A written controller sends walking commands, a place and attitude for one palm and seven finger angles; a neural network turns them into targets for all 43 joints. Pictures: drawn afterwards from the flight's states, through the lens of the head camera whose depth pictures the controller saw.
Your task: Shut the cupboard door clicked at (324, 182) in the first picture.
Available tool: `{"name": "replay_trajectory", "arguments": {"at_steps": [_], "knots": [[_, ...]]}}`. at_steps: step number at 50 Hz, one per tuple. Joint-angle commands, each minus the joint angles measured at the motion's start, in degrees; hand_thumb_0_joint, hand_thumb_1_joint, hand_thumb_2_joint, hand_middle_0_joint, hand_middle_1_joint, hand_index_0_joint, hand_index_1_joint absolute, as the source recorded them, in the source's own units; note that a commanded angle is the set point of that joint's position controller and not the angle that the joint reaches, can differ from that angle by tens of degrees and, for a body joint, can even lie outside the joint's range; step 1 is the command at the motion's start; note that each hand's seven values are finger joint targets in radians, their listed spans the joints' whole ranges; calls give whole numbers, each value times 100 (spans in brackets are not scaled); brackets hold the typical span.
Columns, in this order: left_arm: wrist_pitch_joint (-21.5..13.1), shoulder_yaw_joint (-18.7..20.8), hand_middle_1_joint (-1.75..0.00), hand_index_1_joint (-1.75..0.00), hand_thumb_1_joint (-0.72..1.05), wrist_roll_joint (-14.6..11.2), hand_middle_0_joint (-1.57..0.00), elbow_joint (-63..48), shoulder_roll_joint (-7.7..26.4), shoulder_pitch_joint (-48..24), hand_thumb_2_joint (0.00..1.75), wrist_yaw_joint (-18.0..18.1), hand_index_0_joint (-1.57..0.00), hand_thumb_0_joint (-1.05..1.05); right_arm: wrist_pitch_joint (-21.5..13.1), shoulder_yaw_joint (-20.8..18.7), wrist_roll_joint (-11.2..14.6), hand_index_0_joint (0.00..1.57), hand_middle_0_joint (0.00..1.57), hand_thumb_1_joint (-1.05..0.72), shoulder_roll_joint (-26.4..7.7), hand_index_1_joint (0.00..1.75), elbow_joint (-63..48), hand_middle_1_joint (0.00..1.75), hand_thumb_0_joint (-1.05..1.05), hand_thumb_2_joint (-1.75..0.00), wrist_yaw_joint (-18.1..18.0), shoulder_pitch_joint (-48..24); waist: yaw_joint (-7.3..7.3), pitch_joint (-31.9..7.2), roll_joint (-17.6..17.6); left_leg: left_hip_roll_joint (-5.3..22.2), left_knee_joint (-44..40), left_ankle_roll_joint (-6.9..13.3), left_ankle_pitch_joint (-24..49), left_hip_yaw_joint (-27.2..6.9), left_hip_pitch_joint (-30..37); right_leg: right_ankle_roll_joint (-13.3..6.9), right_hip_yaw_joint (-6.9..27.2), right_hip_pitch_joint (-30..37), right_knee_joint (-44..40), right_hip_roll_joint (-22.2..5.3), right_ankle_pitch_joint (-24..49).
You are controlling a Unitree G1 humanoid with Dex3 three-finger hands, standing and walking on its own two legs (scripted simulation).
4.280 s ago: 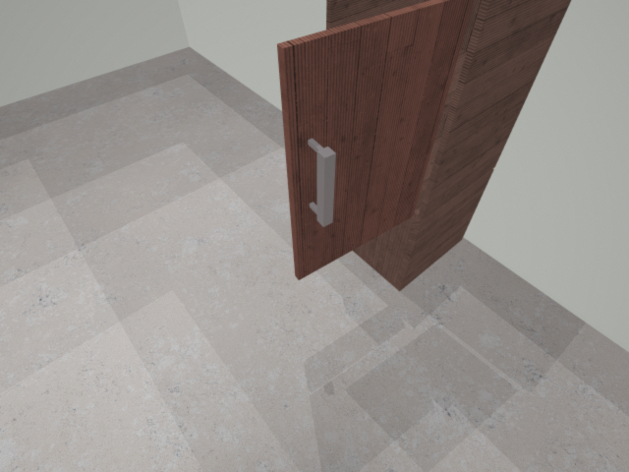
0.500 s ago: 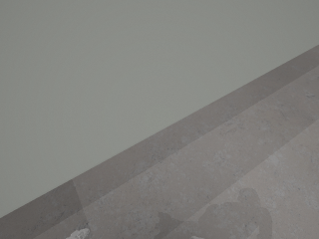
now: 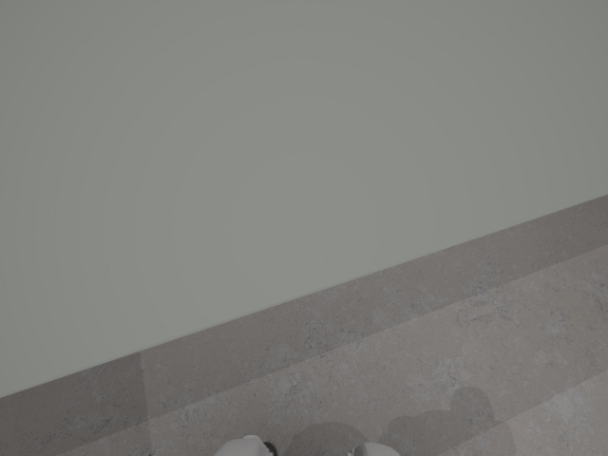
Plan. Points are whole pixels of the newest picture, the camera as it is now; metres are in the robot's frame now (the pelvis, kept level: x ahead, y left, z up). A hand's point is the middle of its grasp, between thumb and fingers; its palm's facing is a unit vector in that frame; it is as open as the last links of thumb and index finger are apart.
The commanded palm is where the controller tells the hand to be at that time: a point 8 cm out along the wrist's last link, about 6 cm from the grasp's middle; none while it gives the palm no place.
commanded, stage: turn to face it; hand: left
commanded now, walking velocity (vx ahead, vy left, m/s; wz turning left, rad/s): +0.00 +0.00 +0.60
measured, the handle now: out of the picture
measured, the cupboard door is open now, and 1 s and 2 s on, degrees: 84 84 84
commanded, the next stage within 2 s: none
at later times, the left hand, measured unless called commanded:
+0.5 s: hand out of the picture +0.04 +0.13 -0.15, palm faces +0.34 -0.91 -0.26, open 7.4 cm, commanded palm none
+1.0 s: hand out of the picture +0.07 +0.11 -0.14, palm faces +0.60 -0.74 -0.30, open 7.4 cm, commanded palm none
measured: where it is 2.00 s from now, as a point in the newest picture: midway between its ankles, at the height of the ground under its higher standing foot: outside the picture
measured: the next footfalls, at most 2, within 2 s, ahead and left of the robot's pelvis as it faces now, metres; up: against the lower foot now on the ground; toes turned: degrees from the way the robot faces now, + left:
right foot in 0.20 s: +0.08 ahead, -0.17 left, +0.00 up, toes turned +6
left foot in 0.58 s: +0.07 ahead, +0.06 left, +0.00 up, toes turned +30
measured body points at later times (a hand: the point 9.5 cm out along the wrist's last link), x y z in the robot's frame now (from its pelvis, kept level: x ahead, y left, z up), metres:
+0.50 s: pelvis +0.06 -0.07 +0.01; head +0.12 -0.06 +0.46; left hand +0.02 +0.18 -0.13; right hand +0.25 -0.29 -0.13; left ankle +0.03 +0.06 -0.69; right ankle +0.04 -0.18 -0.73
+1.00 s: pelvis +0.12 -0.11 +0.00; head +0.17 -0.10 +0.45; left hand +0.03 +0.15 -0.12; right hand +0.35 -0.26 -0.15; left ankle +0.01 -0.01 -0.65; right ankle +0.19 -0.19 -0.73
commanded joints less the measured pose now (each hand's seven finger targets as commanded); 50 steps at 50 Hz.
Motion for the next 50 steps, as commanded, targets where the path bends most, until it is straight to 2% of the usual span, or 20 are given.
{"name": "replay_trajectory", "arguments": {"at_steps": [1,8,9,10,11,13,16,22,25,27,28,29,30,35,42,43,44,45,47,50], "knots": [[-29,101,-30,-30,90,8,-20,-495,399,313,90,40,-20,0,-33,-341,-11,20,20,-90,-1207,30,-390,30,0,-90,-49,288,-51,-903,656,1473,-1650,592,72,-1905,740,51,37,28,-759,16,140],[-82,165,-30,-30,90,-12,-20,-722,641,678,90,70,-20,0,161,-511,15,20,20,-90,-1251,30,-742,30,0,-90,36,-189,204,-804,872,924,-1129,254,-763,-2102,-267,-54,-136,1847,-3544,293,881],[-132,249,-30,-30,90,43,-20,-749,988,907,90,113,-20,0,181,-490,60,20,20,-90,-995,30,-854,30,0,-90,68,-252,331,-780,38,432,-302,-76,-1219,-1658,-1007,-300,660,2477,-4527,-471,369],[-170,339,-30,-30,90,126,-20,-824,1547,911,90,145,-20,0,159,-436,86,20,20,-90,-624,30,-1003,30,0,-90,102,-303,407,-662,-1709,-382,1323,-578,-2021,-419,-1721,-950,2429,2485,-5319,-2146,221],[-162,266,-30,-30,90,75,-20,-989,1575,557,90,171,-20,0,160,-480,30,20,20,-90,-911,30,-1024,30,0,-90,132,-343,295,-538,-1319,-70,2666,-544,-2334,-551,-1334,-1284,2347,1607,-5326,-2711,830],[-208,155,-30,-30,90,44,-20,-1071,1118,-5,90,178,-20,0,259,-457,25,20,20,-90,-753,30,-799,30,0,-90,172,-235,-48,-288,-1042,223,3735,-616,-1660,-538,-1294,-1129,1210,1418,-4786,-1880,2253],[-271,103,-30,-30,90,47,-20,-961,959,267,90,171,-20,0,249,-335,73,20,20,-90,-570,30,-776,30,0,-90,220,-301,14,-458,-976,277,2941,-738,-1484,-154,-1200,-882,9,2337,-4168,-1497,4821],[-261,153,-30,-30,90,50,-20,-744,1328,920,90,151,-20,0,233,-182,89,20,20,-90,-524,30,-874,30,0,-90,255,-793,292,-605,-1066,109,1233,-668,-1453,381,-535,-817,-389,2976,-3723,-1617,6116],[-263,209,-30,-30,90,31,-20,-757,1449,781,90,140,-20,0,183,-191,87,20,20,-90,-675,30,-865,30,0,-90,218,-544,103,-840,-1079,-38,329,-515,-1077,572,225,-744,-600,2836,-3170,-1673,6393],[-252,216,-30,-30,90,-40,-20,-825,1477,549,90,108,-20,0,131,-291,30,20,20,-90,-1035,30,-667,30,0,-90,193,249,-385,-1246,-569,152,-717,-320,519,430,1881,-375,-947,1907,-1874,-1550,5352],[-218,165,-30,-30,90,-89,-20,-1027,1120,425,90,57,-20,0,82,-469,-30,20,20,-90,-1693,30,-592,30,0,-90,166,691,-626,-1535,1053,1689,-775,439,2785,-1543,3233,36,-1046,50,-499,-784,1654],[-160,61,-30,-30,90,-61,-20,-1290,922,148,90,75,-20,0,123,-532,54,20,20,-90,-2081,30,-517,30,0,-90,134,1015,-681,-1590,1658,2756,-847,1249,4590,-2661,3226,147,-463,-751,413,-336,-1266],[-66,82,-30,-30,90,-19,-20,-1354,1015,-47,90,135,-20,0,126,-518,70,20,20,-90,-2005,30,-506,30,0,-90,86,956,-639,-1389,881,2714,-824,1296,3660,-2397,2868,148,16,-963,530,-421,-1138],[88,128,-30,-30,90,-8,-20,-934,845,168,90,17,-20,0,98,-384,14,20,20,-90,-1505,30,-796,30,0,-90,1,-274,-17,-460,1099,1423,-1321,543,1237,-1432,1052,183,34,-254,-311,-235,84],[-51,141,-30,-30,90,-8,-20,-973,830,612,90,4,-20,0,199,-501,17,20,20,-90,-1513,30,-928,30,0,-90,57,-532,201,-561,1141,1043,-804,301,152,-1762,188,90,-319,1456,-2999,280,811],[-119,188,-30,-30,90,8,-20,-955,1029,861,90,31,-20,0,196,-483,63,20,20,-90,-1345,30,-980,30,0,-90,74,-561,349,-686,677,726,-265,59,-145,-1570,-151,41,-83,2059,-3858,10,1160],[-207,295,-30,-30,90,97,-20,-960,1549,1029,90,97,-20,0,185,-431,119,20,20,-90,-895,30,-1071,30,0,-90,104,-398,393,-832,-1054,-61,1148,-404,-1417,-780,-1088,-409,1609,2711,-4770,-1482,1334],[-192,276,-30,-30,90,87,-20,-1033,1821,948,90,114,-20,0,170,-419,86,20,20,-90,-870,30,-1181,30,0,-90,125,-505,448,-789,-1732,-242,2701,-532,-2733,-499,-1113,-1066,2389,2170,-4941,-2571,2072],[-193,200,-30,-30,90,47,-20,-1132,1365,443,90,181,-20,0,268,-454,63,20,20,-90,-929,30,-1009,30,0,-90,130,-473,149,-553,-1450,176,4033,-544,-2114,-766,-1049,-1200,1744,1613,-4691,-2128,2421],[-221,88,-30,-30,90,46,-20,-1197,1031,167,90,173,-20,0,315,-345,69,20,20,-90,-674,30,-823,30,0,-90,225,-356,-35,-526,-1082,264,3449,-711,-1555,-353,-776,-902,218,1738,-4358,-1506,3661]]}}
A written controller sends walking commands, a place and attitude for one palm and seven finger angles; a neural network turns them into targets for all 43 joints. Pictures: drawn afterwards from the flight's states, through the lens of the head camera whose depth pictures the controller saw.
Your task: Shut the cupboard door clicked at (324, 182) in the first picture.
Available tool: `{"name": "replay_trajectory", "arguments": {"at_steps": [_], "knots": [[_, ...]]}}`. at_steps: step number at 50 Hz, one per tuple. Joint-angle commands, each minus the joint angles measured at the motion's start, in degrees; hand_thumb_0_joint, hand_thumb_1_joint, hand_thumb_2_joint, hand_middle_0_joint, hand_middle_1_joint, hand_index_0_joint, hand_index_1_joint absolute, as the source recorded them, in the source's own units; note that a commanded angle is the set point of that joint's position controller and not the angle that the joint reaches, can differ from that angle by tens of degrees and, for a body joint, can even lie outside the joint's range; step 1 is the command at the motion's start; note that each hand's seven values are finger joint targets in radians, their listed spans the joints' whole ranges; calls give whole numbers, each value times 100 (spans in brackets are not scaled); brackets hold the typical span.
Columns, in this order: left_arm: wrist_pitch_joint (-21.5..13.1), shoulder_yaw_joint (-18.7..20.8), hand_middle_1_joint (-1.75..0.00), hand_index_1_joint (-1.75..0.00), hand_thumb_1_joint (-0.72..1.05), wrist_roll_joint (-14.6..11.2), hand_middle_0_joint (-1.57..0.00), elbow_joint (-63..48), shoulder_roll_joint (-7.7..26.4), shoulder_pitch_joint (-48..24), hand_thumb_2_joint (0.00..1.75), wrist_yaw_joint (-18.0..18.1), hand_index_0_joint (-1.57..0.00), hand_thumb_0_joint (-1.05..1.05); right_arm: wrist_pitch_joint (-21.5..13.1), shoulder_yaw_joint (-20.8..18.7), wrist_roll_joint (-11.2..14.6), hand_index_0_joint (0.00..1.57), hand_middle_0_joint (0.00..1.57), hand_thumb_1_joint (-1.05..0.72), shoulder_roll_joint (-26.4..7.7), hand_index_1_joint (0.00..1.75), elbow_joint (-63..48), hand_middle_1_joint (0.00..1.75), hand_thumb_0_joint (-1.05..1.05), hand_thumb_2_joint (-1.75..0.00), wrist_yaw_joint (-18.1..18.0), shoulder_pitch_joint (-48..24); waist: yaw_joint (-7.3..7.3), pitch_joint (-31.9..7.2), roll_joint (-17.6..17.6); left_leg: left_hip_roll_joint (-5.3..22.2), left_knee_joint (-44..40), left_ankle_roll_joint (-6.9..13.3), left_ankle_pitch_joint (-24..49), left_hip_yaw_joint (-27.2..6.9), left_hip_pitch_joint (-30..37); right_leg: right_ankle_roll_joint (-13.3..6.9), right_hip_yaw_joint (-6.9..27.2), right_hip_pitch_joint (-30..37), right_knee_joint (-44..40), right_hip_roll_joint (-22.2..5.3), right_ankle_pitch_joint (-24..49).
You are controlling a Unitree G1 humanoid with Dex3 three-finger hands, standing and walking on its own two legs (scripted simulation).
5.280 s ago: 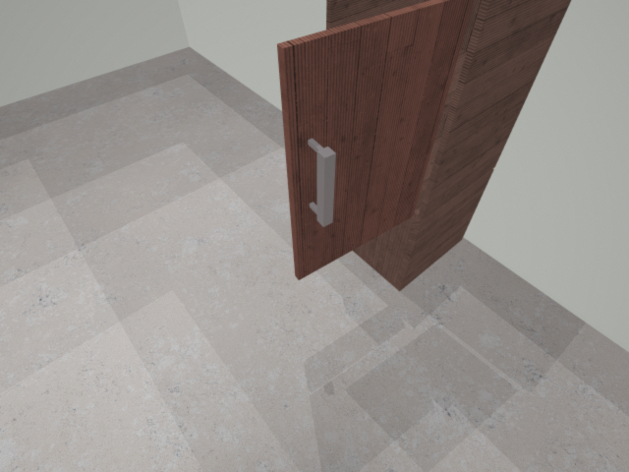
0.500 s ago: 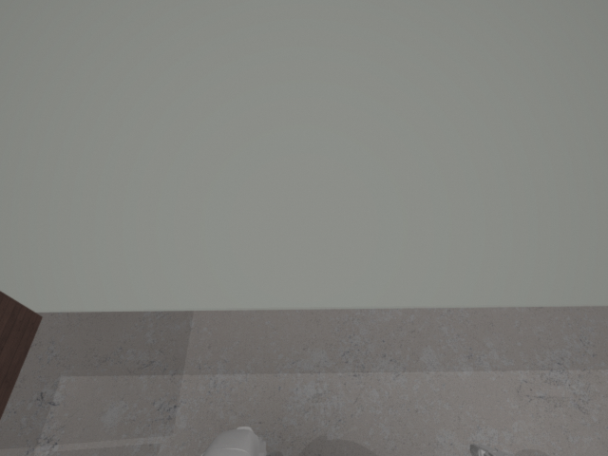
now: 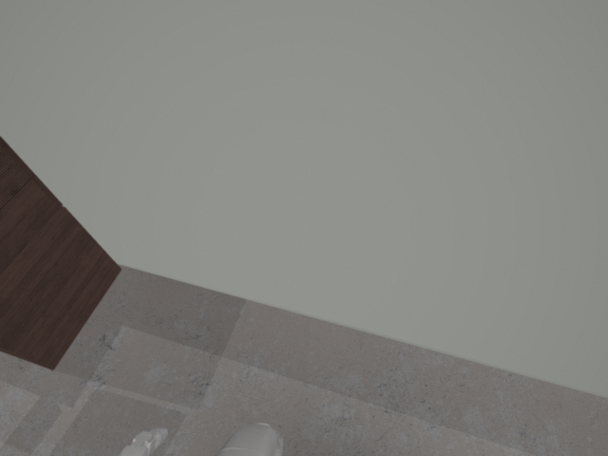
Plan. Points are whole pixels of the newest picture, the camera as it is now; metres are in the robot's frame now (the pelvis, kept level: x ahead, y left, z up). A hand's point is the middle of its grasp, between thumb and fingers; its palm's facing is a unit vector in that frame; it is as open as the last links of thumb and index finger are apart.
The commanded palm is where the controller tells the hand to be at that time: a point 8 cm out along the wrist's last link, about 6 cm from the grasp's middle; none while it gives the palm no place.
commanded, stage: turn to face it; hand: left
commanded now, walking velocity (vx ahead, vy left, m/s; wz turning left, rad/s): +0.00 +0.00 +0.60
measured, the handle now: out of the picture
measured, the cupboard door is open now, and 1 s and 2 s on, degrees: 84 84 84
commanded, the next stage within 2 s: take the last steps up to it in 1.74 s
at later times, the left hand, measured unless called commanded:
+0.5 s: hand out of the picture +0.03 +0.24 -0.16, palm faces +0.32 -0.91 -0.26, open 7.4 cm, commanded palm none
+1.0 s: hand out of the picture -0.03 +0.15 -0.16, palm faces +0.60 -0.76 -0.23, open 7.3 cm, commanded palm none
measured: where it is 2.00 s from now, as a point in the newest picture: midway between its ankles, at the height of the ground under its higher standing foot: outside the picture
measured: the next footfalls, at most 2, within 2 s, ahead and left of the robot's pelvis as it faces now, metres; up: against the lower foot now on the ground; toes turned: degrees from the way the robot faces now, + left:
left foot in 0.26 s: +0.03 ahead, +0.12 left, +0.00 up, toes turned +16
right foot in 0.64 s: +0.10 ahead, -0.13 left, +0.00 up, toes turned +21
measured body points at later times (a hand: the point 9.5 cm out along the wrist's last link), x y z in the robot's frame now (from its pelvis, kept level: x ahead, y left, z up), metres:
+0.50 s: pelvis +0.02 +0.00 +0.01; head +0.07 +0.03 +0.45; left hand +0.02 +0.28 -0.14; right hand +0.18 -0.22 -0.13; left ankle -0.01 +0.11 -0.73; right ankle +0.04 -0.15 -0.67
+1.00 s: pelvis +0.04 -0.04 +0.00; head +0.09 +0.00 +0.45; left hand -0.06 +0.19 -0.14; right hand +0.28 -0.18 -0.13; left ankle -0.02 +0.06 -0.71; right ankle +0.07 -0.14 -0.73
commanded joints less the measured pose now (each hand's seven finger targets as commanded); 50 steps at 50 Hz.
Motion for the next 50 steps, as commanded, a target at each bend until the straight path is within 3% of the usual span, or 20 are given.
{"name": "replay_trajectory", "arguments": {"at_steps": [1,7,11,12,13,14,17,20,27,30,31,32,33,34,36,38,41,46,48,50], "knots": [[-146,231,-30,-30,90,-4,-20,-311,937,244,90,128,-20,0,-169,-14,35,20,20,-90,-186,30,-487,30,0,-90,60,-266,113,-702,-1371,255,-40,-140,177,330,-252,-506,554,1102,-1437,-1334,3225],[-140,341,-30,-30,90,12,-20,-58,1226,712,90,116,-20,0,-254,96,66,20,20,-90,-49,30,-546,30,0,-90,71,-563,389,-865,-1339,169,-1967,-61,35,797,258,-623,291,1781,-1053,-1632,4103],[-86,396,-30,-30,90,-56,-20,-40,1218,443,90,55,-20,0,-309,38,33,20,20,-90,-314,30,-433,30,0,-90,45,38,6,-985,-975,189,-3647,111,1319,830,1731,-148,-241,898,-168,-1534,3034],[-47,382,-30,-30,90,-99,-20,-156,1021,420,90,26,-20,0,-367,-86,-20,20,20,-90,-808,30,-355,30,0,-90,25,474,-251,-1280,181,1029,-4100,504,2536,-238,2764,208,-511,-173,921,-1145,1671],[-12,234,-30,-30,90,-122,-20,-452,622,106,90,-8,-20,0,-361,-247,-51,20,20,-90,-1449,30,-311,30,0,-90,-30,888,-503,-1234,1851,2579,-4331,1459,4837,-2271,3224,625,-437,-1705,2249,-300,-1978],[76,226,-30,-30,90,-38,-20,-568,805,-306,90,40,-20,0,-328,-233,-35,20,20,-90,-1436,30,-163,30,0,-90,-83,1118,-589,-1196,1067,2691,-4298,1753,4317,-2203,2909,515,328,-1826,2854,-270,-1963],[100,268,-30,-30,90,-56,-20,-238,735,-273,90,-10,-20,0,-392,-113,-39,20,20,-90,-1003,30,-376,30,0,-90,-215,302,-153,-848,812,1781,-4388,1307,3586,-1368,2149,556,676,-1747,3190,-229,-733],[124,262,-30,-30,90,-67,-20,-116,693,-48,90,-38,-20,0,-443,-62,-25,20,20,-90,-904,30,-358,30,0,-90,-217,234,6,-850,599,1422,-4362,1139,3774,-989,2179,578,621,-1468,2718,-86,-392],[96,200,-30,-30,90,-110,-20,-276,637,-267,90,-14,-20,0,-366,-152,-67,20,20,-90,-1003,30,-329,30,0,-90,-175,272,-50,-850,830,1273,-4188,1150,3527,-1448,1822,509,456,-498,901,310,-578],[-7,242,-30,-30,90,-133,-20,-159,735,313,90,16,-20,0,-321,-184,-9,20,20,-90,-946,30,-446,30,0,-90,-166,-29,265,-947,663,964,-3639,856,3176,-1497,1057,442,355,909,-816,420,435],[-85,316,-30,-30,90,-77,-20,-117,1084,600,90,59,-20,0,-329,-161,48,20,20,-90,-705,30,-511,30,0,-90,-131,-31,408,-1058,-244,550,-3019,518,2106,-1192,298,293,994,1834,-1674,-256,785],[-129,420,-30,-30,90,11,-20,-94,1593,728,90,110,-20,0,-346,-95,72,20,20,-90,-307,30,-638,30,0,-90,-98,19,454,-1049,-2007,-395,-1524,7,-381,-5,-700,-398,2630,2243,-1999,-1984,1664],[-108,350,-30,-30,90,-17,-20,-156,1641,673,90,113,-20,0,-325,-116,11,20,20,-90,-504,30,-669,30,0,-90,-69,-36,438,-929,-1618,-162,-203,47,-932,-133,-526,-887,2544,1422,-1855,-2463,2238],[-137,312,-30,-30,90,-43,-20,-164,1355,447,90,141,-20,0,-259,-139,5,20,20,-90,-478,30,-539,30,0,-90,-77,-116,288,-840,-1730,15,512,24,-668,-272,-575,-875,2404,1173,-1730,-2092,2570],[-108,210,-30,-30,90,-68,-20,-289,968,-46,90,141,-20,0,-180,-111,17,20,20,-90,-391,30,-357,30,0,-90,-5,44,-6,-602,-1297,232,895,-85,139,-92,-569,-647,1164,1028,-1526,-1489,2997],[-148,180,-30,-30,90,-65,-20,-301,895,62,90,138,-20,0,-154,-48,16,20,20,-90,-271,30,-313,30,0,-90,39,-39,27,-579,-1370,248,470,-170,355,170,-471,-492,622,1177,-1474,-1282,3544],[-163,230,-30,-30,90,-47,-20,-162,990,435,90,146,-20,0,-155,10,37,20,20,-90,-191,30,-330,30,0,-90,58,-306,196,-689,-1128,249,-430,-207,287,406,-334,-523,424,1693,-1360,-1380,3949],[-127,329,-30,-30,90,0,-20,-10,1189,667,90,118,-20,0,-219,83,52,20,20,-90,-100,30,-458,30,0,-90,79,-618,346,-655,-1350,197,-1853,-74,181,775,243,-571,188,1684,-1090,-1589,4094],[-114,374,-30,-30,90,-10,-20,-12,1261,613,90,99,-20,0,-264,86,52,20,20,-90,-160,30,-469,30,0,-90,57,-456,260,-750,-1302,137,-2458,9,394,894,622,-510,99,1604,-820,-1649,4105],[-100,392,-30,-30,90,-77,-20,-28,1293,465,90,58,-20,0,-320,33,12,20,20,-90,-383,30,-353,30,0,-90,38,85,-97,-1020,-974,83,-3619,146,1421,915,1800,-158,-277,1043,87,-1504,3687]]}}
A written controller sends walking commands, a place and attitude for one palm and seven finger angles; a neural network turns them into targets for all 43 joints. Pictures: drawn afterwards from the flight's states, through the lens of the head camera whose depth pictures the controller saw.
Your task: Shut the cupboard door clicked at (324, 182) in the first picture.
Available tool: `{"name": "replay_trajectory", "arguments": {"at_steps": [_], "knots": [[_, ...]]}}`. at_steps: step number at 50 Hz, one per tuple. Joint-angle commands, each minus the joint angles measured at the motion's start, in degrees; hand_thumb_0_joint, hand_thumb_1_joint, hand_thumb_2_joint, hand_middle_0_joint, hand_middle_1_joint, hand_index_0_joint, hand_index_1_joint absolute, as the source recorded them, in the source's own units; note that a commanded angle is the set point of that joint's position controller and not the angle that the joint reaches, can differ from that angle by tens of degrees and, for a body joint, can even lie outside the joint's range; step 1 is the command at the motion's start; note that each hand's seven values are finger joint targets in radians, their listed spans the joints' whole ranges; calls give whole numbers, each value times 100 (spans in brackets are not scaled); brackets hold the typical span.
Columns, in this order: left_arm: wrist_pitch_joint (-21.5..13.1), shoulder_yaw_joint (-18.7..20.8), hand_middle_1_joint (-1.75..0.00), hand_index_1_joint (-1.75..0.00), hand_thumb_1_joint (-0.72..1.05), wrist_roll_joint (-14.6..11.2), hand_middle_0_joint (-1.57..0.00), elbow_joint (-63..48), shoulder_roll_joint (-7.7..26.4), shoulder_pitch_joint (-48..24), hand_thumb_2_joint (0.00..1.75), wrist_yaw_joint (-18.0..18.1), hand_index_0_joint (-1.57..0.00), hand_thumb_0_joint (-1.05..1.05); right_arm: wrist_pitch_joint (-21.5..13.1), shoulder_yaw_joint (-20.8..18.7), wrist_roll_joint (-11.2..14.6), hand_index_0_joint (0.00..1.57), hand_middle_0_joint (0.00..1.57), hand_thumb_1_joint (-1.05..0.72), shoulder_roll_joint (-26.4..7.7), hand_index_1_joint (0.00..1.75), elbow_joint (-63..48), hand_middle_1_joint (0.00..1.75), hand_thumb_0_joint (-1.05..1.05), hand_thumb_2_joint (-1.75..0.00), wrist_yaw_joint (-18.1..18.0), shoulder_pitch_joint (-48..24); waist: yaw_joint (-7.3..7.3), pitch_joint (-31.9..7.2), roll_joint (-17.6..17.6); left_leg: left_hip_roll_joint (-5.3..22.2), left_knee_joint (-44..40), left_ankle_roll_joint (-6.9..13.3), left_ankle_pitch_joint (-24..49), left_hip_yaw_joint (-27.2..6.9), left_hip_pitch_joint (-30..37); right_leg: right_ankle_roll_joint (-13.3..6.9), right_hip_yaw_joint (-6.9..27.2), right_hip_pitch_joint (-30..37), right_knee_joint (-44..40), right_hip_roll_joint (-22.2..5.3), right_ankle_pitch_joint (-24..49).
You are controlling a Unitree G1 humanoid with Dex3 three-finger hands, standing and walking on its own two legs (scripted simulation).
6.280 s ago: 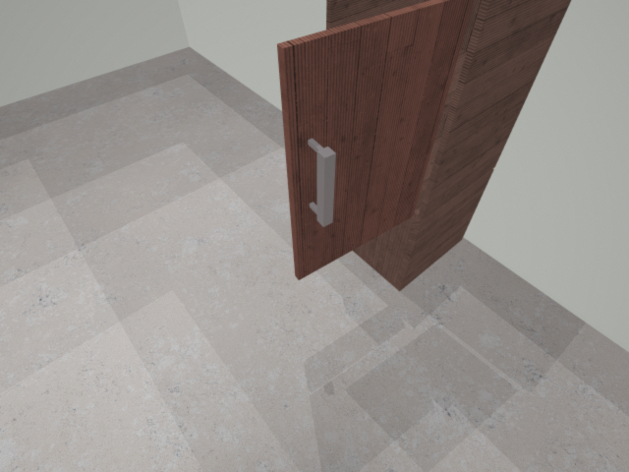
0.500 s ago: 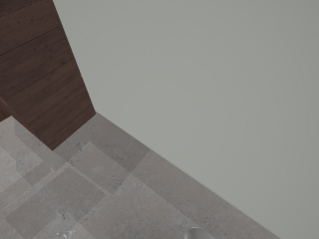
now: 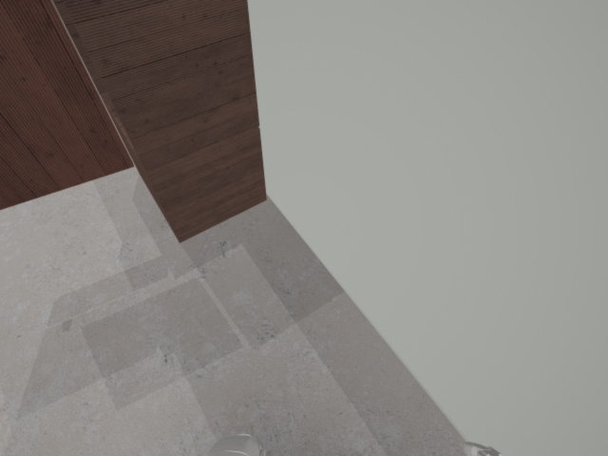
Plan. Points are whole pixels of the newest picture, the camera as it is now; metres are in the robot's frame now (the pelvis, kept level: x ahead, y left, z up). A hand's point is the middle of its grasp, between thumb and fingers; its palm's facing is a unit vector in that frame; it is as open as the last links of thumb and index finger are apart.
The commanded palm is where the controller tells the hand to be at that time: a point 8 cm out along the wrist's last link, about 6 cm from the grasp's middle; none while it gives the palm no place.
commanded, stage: turn to face it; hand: left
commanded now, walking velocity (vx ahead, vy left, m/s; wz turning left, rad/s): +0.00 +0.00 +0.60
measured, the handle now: out of the picture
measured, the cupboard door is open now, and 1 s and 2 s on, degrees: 84 84 84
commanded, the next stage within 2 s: take the last steps up to it in 0.74 s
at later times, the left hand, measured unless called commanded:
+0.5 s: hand out of the picture +0.07 +0.20 -0.15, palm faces +0.27 -0.92 -0.30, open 7.4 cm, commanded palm none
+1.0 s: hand out of the picture -0.05 +0.18 -0.17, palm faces +0.53 -0.82 -0.23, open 7.4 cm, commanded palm none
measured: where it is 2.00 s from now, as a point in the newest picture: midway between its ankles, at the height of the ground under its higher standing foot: (231, 427)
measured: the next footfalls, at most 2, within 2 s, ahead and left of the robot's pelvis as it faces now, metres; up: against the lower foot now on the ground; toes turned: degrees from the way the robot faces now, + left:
left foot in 0.04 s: +0.05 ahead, +0.12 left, +0.00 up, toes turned +7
right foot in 0.44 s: +0.08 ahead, -0.14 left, +0.00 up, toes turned +13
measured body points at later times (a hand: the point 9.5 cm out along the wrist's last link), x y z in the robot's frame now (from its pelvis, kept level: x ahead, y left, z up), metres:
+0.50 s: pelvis +0.02 -0.03 +0.00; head +0.07 -0.04 +0.44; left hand +0.06 +0.24 -0.12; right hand +0.15 -0.26 -0.16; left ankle -0.01 +0.10 -0.70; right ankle +0.04 -0.14 -0.73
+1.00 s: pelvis +0.03 -0.02 +0.00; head +0.06 +0.02 +0.45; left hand -0.08 +0.22 -0.15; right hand +0.24 -0.17 -0.13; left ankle -0.03 +0.07 -0.73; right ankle +0.06 -0.15 -0.67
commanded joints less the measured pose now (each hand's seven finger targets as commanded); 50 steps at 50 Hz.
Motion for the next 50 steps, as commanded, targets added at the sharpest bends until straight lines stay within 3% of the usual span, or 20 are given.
{"name": "replay_trajectory", "arguments": {"at_steps": [1,2,3,6,9,15,19,20,21,22,23,26,29,34,38,40,41,42,46,50], "knots": [[-65,346,-30,-30,90,-97,-20,-388,1077,122,90,33,-20,0,-312,-219,-66,20,20,-90,-971,30,-323,30,0,-90,-52,770,-420,-1465,538,681,-1795,524,2214,-778,2123,93,261,-704,1513,-786,2358],[-27,215,-30,-30,90,-134,-20,-668,674,-124,90,-6,-20,0,-319,-395,-97,20,20,-90,-1638,30,-305,30,0,-90,-101,1173,-650,-1509,2195,2336,-2010,1548,4646,-2985,2653,494,381,-2297,2901,54,-1706],[78,207,-30,-30,90,-49,-20,-794,859,-503,90,57,-20,0,-281,-369,-52,20,20,-90,-1670,30,-189,30,0,-90,-148,1393,-698,-1458,1236,2557,-2073,1819,4045,-3014,2264,395,1168,-2407,3375,58,-1816],[116,254,-30,-30,90,-52,-20,-514,791,-537,90,1,-20,0,-333,-243,-79,20,20,-90,-1215,30,-437,30,0,-90,-276,471,-257,-898,1259,1597,-2344,1358,2482,-2218,1111,429,1497,-2262,3546,70,-609],[150,260,-30,-30,90,-49,-20,-357,742,-208,90,-37,-20,0,-374,-191,-76,20,20,-90,-1110,30,-484,30,0,-90,-265,250,-43,-860,984,1231,-2388,1190,2285,-1814,962,450,1421,-1954,3010,208,-237],[122,202,-30,-30,90,-70,-20,-541,677,-501,90,-20,-20,0,-324,-257,-97,20,20,-90,-1158,30,-411,30,0,-90,-230,443,-161,-915,1163,1055,-2254,1212,2165,-2206,919,418,1304,-1428,1641,544,-355],[42,208,-30,-30,90,-113,-20,-495,698,-136,90,18,-20,0,-273,-298,-78,20,20,-90,-1109,30,-489,30,0,-90,-228,264,32,-1050,1266,855,-1817,1085,2564,-2460,478,323,1223,-296,254,807,104],[-2,241,-30,-30,90,-114,-20,-435,778,120,90,41,-20,0,-267,-292,-44,20,20,-90,-1033,30,-538,30,0,-90,-223,159,191,-1093,1035,674,-1547,908,2298,-2395,102,292,1237,337,-546,736,628],[-75,310,-30,-30,90,-51,-20,-406,1120,356,90,83,-20,0,-270,-271,11,20,20,-90,-781,30,-596,30,0,-90,-192,159,310,-1217,165,236,-840,584,1429,-2022,-627,115,2007,1159,-1388,-13,687],[-106,391,-30,-30,90,26,-20,-406,1571,412,90,118,-20,0,-283,-212,31,20,20,-90,-419,30,-718,30,0,-90,-164,174,345,-1047,-1382,-654,616,90,-732,-816,-1485,-568,3531,1304,-1761,-1634,1290],[-110,325,-30,-30,90,-10,-20,-439,1482,293,90,134,-20,0,-239,-258,-41,20,20,-90,-667,30,-674,30,0,-90,-152,118,291,-912,-1118,-371,1926,132,-1136,-1013,-1321,-966,3504,471,-1724,-2018,1677],[-110,201,-30,-30,90,-48,-20,-570,904,-428,90,141,-20,0,-125,-241,-34,20,20,-90,-493,30,-373,30,0,-90,-79,332,-130,-657,-961,-47,2928,15,-166,-859,-1249,-764,2033,160,-1348,-1074,2623],[-162,183,-30,-30,90,-48,-20,-465,866,-65,90,137,-20,0,-131,-137,-23,20,20,-90,-334,30,-317,30,0,-90,-62,156,11,-751,-867,-28,2158,-86,-71,-541,-1125,-646,1472,651,-1152,-902,3695],[-159,267,-30,-30,90,1,-20,-163,1085,480,90,125,-20,0,-194,-11,9,20,20,-90,-163,30,-305,30,0,-90,-77,-216,271,-794,-805,-110,604,-23,-337,-174,-596,-763,1391,1012,-905,-1071,4467],[-140,307,-30,-30,90,-23,-20,10,1128,446,90,112,-20,0,-294,31,14,20,20,-90,-191,30,-180,30,0,-90,-137,49,121,-955,-854,-215,-914,107,315,12,319,-567,1218,905,-391,-995,4579],[-104,269,-30,-30,90,-123,-20,-33,978,278,90,74,-20,0,-383,-53,-42,20,20,-90,-623,30,-17,30,0,-90,-160,586,-223,-1237,-11,370,-1941,401,2308,-471,1921,-63,774,-210,621,-638,3217],[-66,165,-30,-30,90,-140,-20,-168,600,269,90,40,-20,0,-394,-172,-85,20,20,-90,-1129,30,-12,30,0,-90,-181,818,-313,-1368,1603,1785,-1931,1103,4287,-2169,2602,305,549,-1502,1642,38,-184],[6,95,-30,-30,90,-93,-20,-265,518,56,90,78,-20,0,-321,-160,-84,20,20,-90,-1289,30,21,30,0,-90,-220,938,-374,-1303,1541,2290,-2037,1647,4591,-2309,2013,253,1041,-1470,2233,167,-1724],[90,167,-30,-30,90,-35,-20,12,561,-202,90,-58,-20,0,-423,-46,-101,20,20,-90,-882,30,-52,30,0,-90,-359,561,-118,-756,1322,1455,-2460,1428,2429,-1857,1471,215,1313,-1981,3035,251,-745],[1,132,-30,-30,90,-29,-20,47,423,-242,90,-165,-20,0,-505,-56,-96,20,20,-90,-854,30,7,30,0,-90,-296,680,-89,-604,1036,1167,-2702,1391,986,-1708,1220,181,1043,-1654,2042,342,-523]]}}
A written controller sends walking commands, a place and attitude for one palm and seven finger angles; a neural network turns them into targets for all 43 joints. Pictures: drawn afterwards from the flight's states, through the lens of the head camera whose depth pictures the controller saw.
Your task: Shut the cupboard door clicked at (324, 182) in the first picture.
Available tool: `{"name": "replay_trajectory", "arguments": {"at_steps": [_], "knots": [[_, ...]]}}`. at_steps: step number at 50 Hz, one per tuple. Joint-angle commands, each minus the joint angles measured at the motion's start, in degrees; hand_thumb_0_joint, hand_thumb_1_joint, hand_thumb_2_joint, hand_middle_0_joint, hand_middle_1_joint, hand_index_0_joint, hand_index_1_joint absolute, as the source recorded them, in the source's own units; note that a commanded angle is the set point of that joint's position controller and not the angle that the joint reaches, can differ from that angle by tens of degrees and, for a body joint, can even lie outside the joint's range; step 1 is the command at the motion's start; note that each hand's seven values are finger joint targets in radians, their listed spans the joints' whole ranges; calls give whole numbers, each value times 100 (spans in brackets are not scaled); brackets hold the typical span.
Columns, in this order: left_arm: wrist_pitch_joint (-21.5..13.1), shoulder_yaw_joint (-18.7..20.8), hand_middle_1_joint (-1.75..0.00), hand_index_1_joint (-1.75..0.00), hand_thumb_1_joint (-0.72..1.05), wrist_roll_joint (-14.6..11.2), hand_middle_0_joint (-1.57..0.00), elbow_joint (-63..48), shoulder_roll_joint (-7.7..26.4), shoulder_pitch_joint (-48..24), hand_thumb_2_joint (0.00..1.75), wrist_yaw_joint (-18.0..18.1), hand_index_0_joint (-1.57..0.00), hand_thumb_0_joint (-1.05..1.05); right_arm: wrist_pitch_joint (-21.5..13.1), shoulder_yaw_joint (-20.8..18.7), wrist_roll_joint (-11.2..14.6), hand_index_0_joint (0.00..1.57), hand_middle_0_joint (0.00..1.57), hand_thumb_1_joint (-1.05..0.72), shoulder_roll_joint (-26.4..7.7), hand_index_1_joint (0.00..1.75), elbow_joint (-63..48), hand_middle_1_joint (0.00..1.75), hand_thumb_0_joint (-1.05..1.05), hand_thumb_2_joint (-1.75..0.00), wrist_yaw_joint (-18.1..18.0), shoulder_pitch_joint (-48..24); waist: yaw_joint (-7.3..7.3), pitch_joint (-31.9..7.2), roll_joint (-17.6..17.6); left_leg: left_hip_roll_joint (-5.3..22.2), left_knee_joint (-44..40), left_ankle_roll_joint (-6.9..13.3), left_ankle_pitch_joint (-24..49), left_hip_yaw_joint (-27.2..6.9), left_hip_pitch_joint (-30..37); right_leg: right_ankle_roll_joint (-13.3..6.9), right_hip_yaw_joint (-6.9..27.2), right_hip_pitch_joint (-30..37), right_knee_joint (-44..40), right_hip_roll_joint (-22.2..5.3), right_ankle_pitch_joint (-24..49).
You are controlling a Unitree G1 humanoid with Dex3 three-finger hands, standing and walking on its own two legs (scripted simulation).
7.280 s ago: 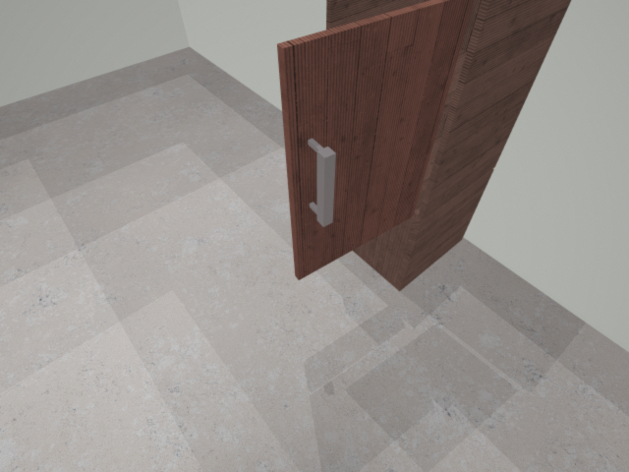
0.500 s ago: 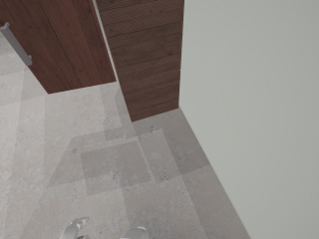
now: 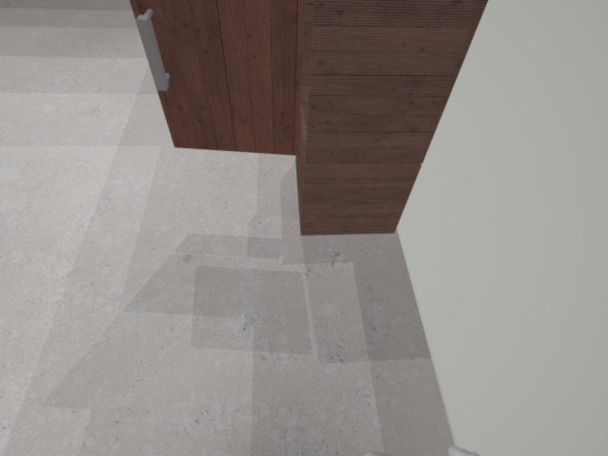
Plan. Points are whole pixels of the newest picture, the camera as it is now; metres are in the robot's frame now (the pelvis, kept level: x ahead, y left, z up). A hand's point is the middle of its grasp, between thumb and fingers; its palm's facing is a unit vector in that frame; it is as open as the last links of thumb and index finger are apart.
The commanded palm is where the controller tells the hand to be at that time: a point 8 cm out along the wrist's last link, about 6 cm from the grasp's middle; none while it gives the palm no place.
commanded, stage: take the last steps up to it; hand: left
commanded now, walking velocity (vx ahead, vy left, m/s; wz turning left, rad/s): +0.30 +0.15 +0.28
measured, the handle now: (156, 51) +0.96 +0.46 -0.01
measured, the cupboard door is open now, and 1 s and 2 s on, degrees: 84 84 84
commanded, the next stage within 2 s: come to a stop and stand still in 1.34 s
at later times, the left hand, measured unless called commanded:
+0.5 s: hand out of the picture +0.02 +0.17 -0.16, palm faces +0.25 -0.95 -0.17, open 7.4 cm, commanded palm none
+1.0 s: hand (161, 279) +0.40 +0.30 -0.14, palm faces +0.09 -0.97 -0.23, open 7.4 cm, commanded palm none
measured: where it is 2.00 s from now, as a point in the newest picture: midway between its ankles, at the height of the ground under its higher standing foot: (258, 353)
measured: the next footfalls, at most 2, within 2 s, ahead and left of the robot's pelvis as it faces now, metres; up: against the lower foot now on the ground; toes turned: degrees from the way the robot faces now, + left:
right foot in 0.16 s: +0.06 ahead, -0.13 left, +0.00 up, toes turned -3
left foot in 0.58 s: +0.25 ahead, +0.20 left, +0.00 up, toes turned +16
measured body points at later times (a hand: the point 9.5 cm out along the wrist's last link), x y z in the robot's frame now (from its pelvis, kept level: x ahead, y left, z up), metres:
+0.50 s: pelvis +0.12 +0.03 +0.01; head +0.16 +0.03 +0.45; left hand +0.01 +0.22 -0.14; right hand +0.23 -0.20 -0.15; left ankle +0.19 +0.19 -0.70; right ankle +0.03 -0.13 -0.74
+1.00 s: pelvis +0.29 +0.11 +0.00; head +0.31 +0.08 +0.45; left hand +0.39 +0.35 -0.13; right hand +0.28 -0.13 -0.17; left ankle +0.22 +0.19 -0.74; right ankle +0.36 +0.02 -0.73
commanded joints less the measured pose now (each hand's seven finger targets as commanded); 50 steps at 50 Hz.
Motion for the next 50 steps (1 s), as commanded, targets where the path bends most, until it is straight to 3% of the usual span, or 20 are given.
{"name": "replay_trajectory", "arguments": {"at_steps": [1,3,6,7,8,9,11,14,18,23,25,27,28,29,31,33,36,45,49,50], "knots": [[-308,2,-30,-30,90,2,-20,-562,205,-265,90,-80,-20,0,-132,-293,-6,20,20,-90,-1158,30,-89,30,0,-90,-49,544,-287,-309,1028,1277,-1442,891,27,-1354,459,-43,-208,-249,-863,90,94],[-351,-6,-30,-30,90,2,-20,-569,157,-211,90,-91,-20,0,-115,-302,-8,20,20,-90,-1137,30,-67,30,0,-90,-23,549,-257,-226,1100,1208,-1399,865,-431,-1414,137,-63,-346,237,-1561,216,183],[-468,93,-30,-30,90,23,-20,-252,301,838,90,-76,-20,0,-102,-308,54,20,20,-90,-1018,30,-120,30,0,-90,16,253,288,-330,436,640,-352,479,-1223,-996,-1126,-107,-316,2252,-3130,237,899],[-532,190,-30,-30,90,92,-20,-143,702,1316,90,-8,-20,0,-126,-255,123,20,20,-90,-618,30,-223,30,0,-90,53,253,507,-373,-865,0,1069,124,-1626,-323,-2307,-395,1093,3183,-4089,-952,-206],[-533,262,-30,-30,90,64,-20,-130,1174,1629,90,52,-20,0,-120,-227,68,20,20,-90,-555,30,-490,30,0,-90,98,-103,703,-70,-1840,-218,2626,-108,-2040,-168,-2997,-1008,3224,2877,-5104,-2423,-1015],[-560,243,-30,-30,90,15,-20,-216,1131,1445,90,92,-20,0,-79,-294,-10,20,20,-90,-810,30,-511,30,0,-90,133,-227,497,186,-1137,137,3490,-123,-1430,-652,-3011,-1257,3558,2100,-5347,-2588,-1753],[-640,147,-30,-30,90,15,-20,-262,679,718,90,128,-20,0,-37,-348,-24,20,20,-90,-727,30,-296,30,0,-90,194,-125,83,459,-930,516,3954,-224,-347,-719,-2916,-994,2508,1491,-5260,-2166,-1022],[-779,58,-30,-30,90,-4,-20,-163,343,732,90,115,-20,0,-3,-264,-2,20,20,-90,-416,30,-8,30,0,-90,268,183,-59,178,-806,573,3521,-424,411,-281,-2543,-671,619,1687,-4920,-1483,1606],[-844,58,-30,-30,90,8,-20,237,407,1312,90,128,-20,0,-36,-188,43,20,20,-90,-164,30,-27,30,0,-90,322,-56,104,-58,-549,509,2462,-479,446,180,-2495,-693,-72,2424,-4568,-1426,3481],[-783,58,-30,-30,90,43,-20,446,503,1320,90,140,-20,0,-129,-105,61,20,20,-90,-101,30,-181,30,0,-90,383,-449,149,128,-942,344,993,-296,389,543,-1758,-647,-370,2301,-4324,-1472,3732],[-744,92,-30,-30,90,38,-20,435,567,1154,90,145,-20,0,-193,-124,59,20,20,-90,-212,30,-119,30,0,-90,346,-157,-36,35,-1019,205,569,-153,220,657,-943,-620,-420,2040,-3937,-1521,4053],[-702,94,-30,-30,90,19,-20,369,505,933,90,116,-20,0,-262,-230,5,20,20,-90,-651,30,305,30,0,-90,225,1307,-731,-647,-289,88,-149,-28,409,771,1186,-414,-818,1223,-2268,-1151,3825],[-647,70,-30,-30,90,-45,-20,261,140,1193,90,72,-20,0,-314,-409,-83,20,20,-90,-1365,30,495,30,0,-90,117,2125,-968,-1414,1248,1403,-295,395,530,-953,2496,-175,-1051,20,-571,-365,1437],[-637,-20,-30,-30,90,-67,-20,39,-83,951,90,64,-20,0,-275,-496,-33,20,20,-90,-1680,30,607,30,0,-90,-1,2566,-1050,-1672,1883,2270,-1104,875,545,-2315,2716,-203,-560,-901,911,178,-777],[-614,-69,-30,-30,90,-53,-20,-101,-159,393,90,83,-20,0,-294,-400,8,20,20,-90,-1375,30,397,30,0,-90,-59,1704,-720,-1173,1513,2375,-1521,1026,-686,-2220,1584,-409,83,-1556,2026,-184,-162],[-573,-14,-30,-30,90,11,-20,43,-122,326,90,12,-20,0,-370,-238,-11,20,20,-90,-744,30,270,30,0,-90,-81,1143,-427,-420,1007,1973,-1732,817,-283,-1367,467,-378,166,-1290,1723,-423,604],[-469,-38,-30,-30,90,18,-20,150,-301,593,90,-18,-20,0,-480,-167,-3,20,20,-90,-556,30,320,30,0,-90,-94,1069,-128,-351,689,1733,-1911,828,568,-707,194,-312,34,-875,873,-370,855],[-417,-25,-30,-30,90,25,-20,-473,-154,-447,90,-80,-20,0,-452,-207,-42,20,20,-90,-673,30,442,30,0,-90,-9,1303,-150,94,405,1677,-2102,966,346,-243,299,-296,-160,-209,-1642,-166,1348],[-509,45,-30,-30,90,39,-20,-311,74,208,90,-58,-20,0,-415,-157,-11,20,20,-90,-641,30,581,30,0,-90,-8,1310,175,-185,51,1140,-727,517,693,182,-41,-427,-320,1541,-2852,136,1530],[-578,136,-30,-30,90,62,-20,-130,429,877,90,-27,-20,0,-431,-141,47,20,20,-90,-499,30,540,30,0,-90,18,1307,451,-461,-589,644,559,241,390,578,-811,-704,607,2660,-3303,-504,1178]]}}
